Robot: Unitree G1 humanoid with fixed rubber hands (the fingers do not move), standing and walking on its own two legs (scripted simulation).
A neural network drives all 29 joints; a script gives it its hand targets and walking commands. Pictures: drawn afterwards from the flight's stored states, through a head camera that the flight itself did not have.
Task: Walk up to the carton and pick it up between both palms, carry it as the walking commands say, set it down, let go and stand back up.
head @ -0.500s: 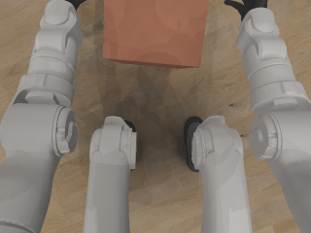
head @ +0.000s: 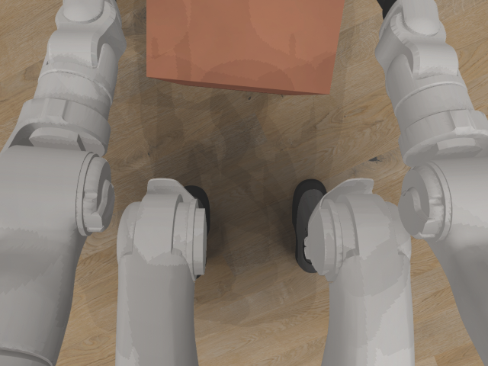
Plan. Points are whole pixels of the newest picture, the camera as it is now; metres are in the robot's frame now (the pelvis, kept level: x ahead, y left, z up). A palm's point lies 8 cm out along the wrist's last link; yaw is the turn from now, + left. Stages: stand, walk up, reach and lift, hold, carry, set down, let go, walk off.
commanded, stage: reach and lift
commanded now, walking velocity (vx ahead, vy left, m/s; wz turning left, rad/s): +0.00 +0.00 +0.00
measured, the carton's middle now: (244, 10) +0.53 +0.02 -0.25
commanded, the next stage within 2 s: none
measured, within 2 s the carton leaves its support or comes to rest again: leaves its support in 1.26 s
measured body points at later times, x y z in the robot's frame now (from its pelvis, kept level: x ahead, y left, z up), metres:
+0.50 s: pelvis -0.01 +0.00 +0.01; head +0.37 +0.01 +0.25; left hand +0.55 +0.17 -0.18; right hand +0.55 -0.13 -0.18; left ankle +0.10 +0.12 -0.34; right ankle +0.11 -0.13 -0.34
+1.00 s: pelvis +0.00 +0.00 -0.01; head +0.37 +0.02 +0.25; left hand +0.55 +0.16 -0.18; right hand +0.55 -0.14 -0.18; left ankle +0.10 +0.12 -0.34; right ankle +0.11 -0.13 -0.34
